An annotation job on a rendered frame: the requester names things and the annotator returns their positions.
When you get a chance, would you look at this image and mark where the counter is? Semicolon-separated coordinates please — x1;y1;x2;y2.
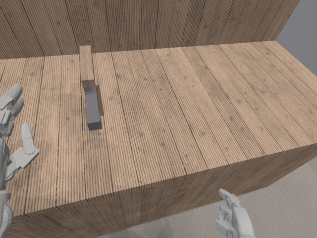
0;0;317;238

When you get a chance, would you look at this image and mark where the robot right hand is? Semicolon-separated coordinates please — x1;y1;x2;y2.
216;188;255;238

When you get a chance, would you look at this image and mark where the robot left forearm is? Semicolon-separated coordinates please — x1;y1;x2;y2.
0;190;14;238

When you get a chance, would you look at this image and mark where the tap lever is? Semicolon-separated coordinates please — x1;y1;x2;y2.
86;87;102;131

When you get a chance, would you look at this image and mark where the robot left hand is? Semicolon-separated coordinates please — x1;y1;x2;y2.
0;83;39;190

